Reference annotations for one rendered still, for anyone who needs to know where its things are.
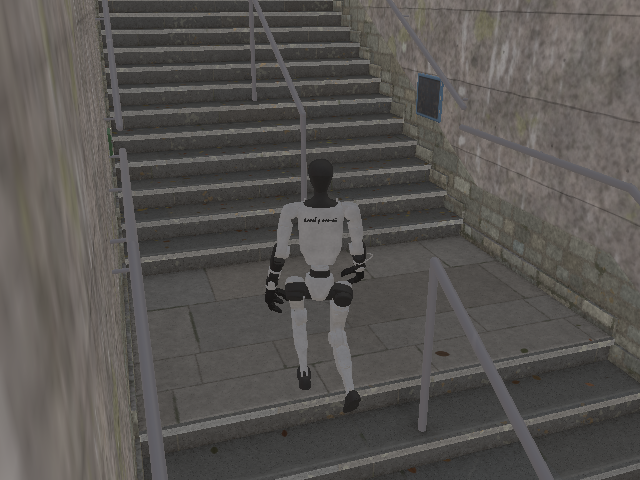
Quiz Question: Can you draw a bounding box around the robot right shin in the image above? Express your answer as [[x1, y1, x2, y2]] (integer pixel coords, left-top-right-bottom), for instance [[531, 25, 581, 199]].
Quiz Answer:
[[333, 330, 354, 396]]

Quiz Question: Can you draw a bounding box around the robot left hand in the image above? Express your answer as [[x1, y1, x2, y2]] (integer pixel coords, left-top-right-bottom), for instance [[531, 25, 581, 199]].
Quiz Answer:
[[265, 288, 289, 313]]

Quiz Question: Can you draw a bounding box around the left robot forearm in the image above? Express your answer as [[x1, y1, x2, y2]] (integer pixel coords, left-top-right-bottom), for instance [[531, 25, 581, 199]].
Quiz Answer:
[[265, 243, 285, 290]]

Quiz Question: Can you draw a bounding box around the robot right foot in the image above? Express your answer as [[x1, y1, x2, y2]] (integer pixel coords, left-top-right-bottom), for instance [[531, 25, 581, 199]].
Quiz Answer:
[[343, 390, 361, 413]]

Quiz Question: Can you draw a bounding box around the robot right upper arm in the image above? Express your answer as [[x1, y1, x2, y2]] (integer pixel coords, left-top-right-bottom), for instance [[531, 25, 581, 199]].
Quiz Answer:
[[342, 202, 364, 256]]

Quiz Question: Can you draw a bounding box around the right robot forearm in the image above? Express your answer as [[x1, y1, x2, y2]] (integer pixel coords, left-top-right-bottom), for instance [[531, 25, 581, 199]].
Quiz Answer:
[[352, 240, 366, 272]]

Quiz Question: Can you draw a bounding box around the robot right hand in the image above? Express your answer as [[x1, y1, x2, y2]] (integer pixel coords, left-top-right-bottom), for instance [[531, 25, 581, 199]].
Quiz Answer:
[[341, 266, 364, 284]]

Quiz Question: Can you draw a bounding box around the robot left upper arm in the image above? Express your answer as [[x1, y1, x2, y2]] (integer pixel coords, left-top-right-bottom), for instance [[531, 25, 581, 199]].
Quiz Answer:
[[274, 202, 300, 259]]

